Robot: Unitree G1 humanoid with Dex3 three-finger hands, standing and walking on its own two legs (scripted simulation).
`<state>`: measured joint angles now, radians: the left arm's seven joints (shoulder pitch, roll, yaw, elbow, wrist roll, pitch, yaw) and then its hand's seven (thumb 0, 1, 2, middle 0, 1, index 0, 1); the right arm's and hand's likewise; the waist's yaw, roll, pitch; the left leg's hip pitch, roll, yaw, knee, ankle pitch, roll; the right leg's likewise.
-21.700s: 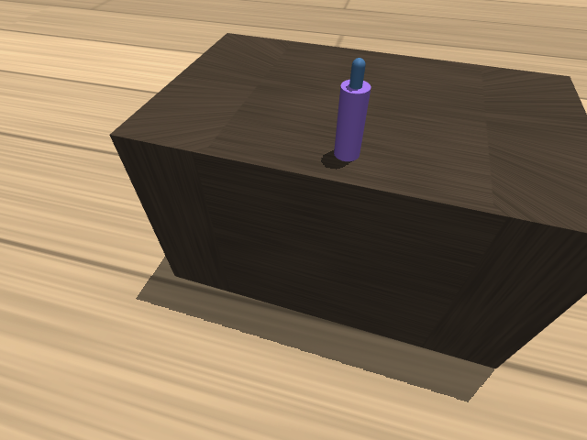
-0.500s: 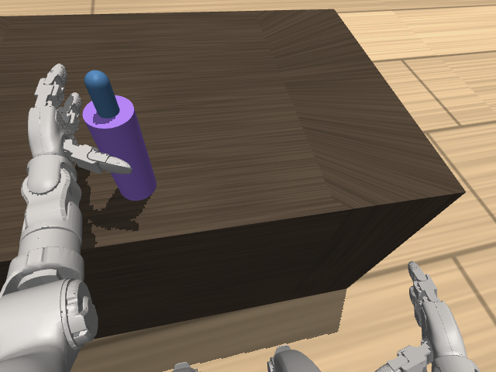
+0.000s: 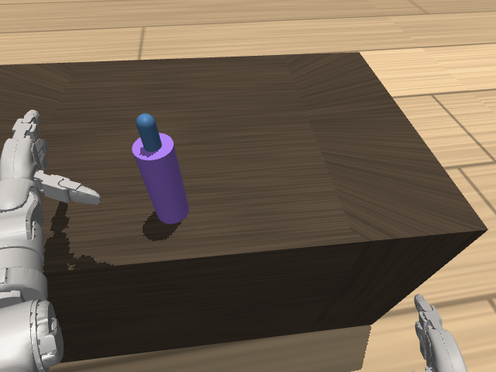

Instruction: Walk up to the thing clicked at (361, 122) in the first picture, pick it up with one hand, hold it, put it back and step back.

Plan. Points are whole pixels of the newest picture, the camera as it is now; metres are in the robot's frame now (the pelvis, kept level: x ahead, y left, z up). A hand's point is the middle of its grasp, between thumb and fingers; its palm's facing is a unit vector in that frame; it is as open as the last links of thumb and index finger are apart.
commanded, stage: sink last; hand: left
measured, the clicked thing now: (160, 171) +0.46 +0.15 +0.08
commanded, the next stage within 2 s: home in 0.94 s
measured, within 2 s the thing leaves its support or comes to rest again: neither
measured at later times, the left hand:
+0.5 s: hand (35, 311) +0.21 +0.24 +0.13, palm faces +0.34 -0.88 -0.35, open 17.5 cm
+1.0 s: hand out of the picture +0.14 +0.23 +0.14, palm faces +0.37 -0.84 -0.39, open 17.4 cm
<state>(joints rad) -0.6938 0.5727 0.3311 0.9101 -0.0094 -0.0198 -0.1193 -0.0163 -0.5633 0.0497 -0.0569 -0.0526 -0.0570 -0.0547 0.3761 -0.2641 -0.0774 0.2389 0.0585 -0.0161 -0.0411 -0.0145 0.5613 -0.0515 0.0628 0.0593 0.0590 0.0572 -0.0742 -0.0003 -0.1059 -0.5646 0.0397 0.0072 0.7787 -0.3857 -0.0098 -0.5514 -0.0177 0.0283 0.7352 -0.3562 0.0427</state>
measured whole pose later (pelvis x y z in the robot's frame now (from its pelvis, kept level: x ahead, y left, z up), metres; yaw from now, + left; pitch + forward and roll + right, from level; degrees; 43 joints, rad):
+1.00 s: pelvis -0.03 -0.02 +0.00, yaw +2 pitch -1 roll +0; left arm 0.54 0.32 0.30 -0.39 -0.06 -0.19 0.04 -0.01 -0.49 0.02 -0.03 -0.03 -0.04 -0.03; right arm 0.42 -0.23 -0.17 0.28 0.04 -0.09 -0.06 -0.02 0.56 -0.04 0.07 0.06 0.06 0.06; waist 0.04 0.04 -0.05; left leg -0.40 0.02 -0.02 0.76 -0.35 -0.03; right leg -0.40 -0.04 0.00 0.77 -0.36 0.03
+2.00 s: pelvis +0.00 +0.00 -0.02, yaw +1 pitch +7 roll -2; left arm 0.43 0.19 0.00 0.16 -0.01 0.01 0.12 -0.01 -0.49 0.08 -0.06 -0.06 -0.06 -0.06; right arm 0.29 -0.20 0.00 0.51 0.02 -0.05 -0.09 0.01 -0.89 -0.89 0.21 0.30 0.20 0.30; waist 0.00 0.01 -0.07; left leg -0.57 0.04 -0.02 0.91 -0.46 -0.01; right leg -0.54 -0.02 0.00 0.86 -0.44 0.04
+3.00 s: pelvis -0.04 -0.01 +0.03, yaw +2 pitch -3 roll +0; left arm 0.19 0.36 -0.02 1.11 0.02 -0.01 0.01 -0.01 -0.44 0.11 -0.06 -0.07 -0.06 -0.07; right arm 0.17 -0.35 -0.01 1.10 -0.02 0.00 0.01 0.00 -0.90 -0.90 0.21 0.30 0.20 0.30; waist 0.01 0.01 0.04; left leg -0.21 0.02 -0.02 0.45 -0.19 -0.02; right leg -0.20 -0.04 -0.01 0.44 -0.19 0.03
